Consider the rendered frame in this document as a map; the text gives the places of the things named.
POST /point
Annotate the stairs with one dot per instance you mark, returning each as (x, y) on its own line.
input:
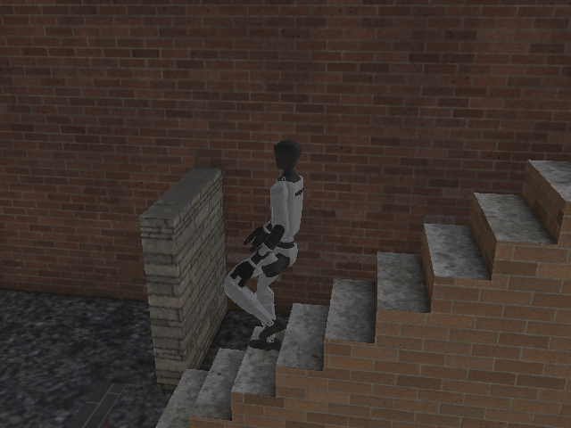
(473, 333)

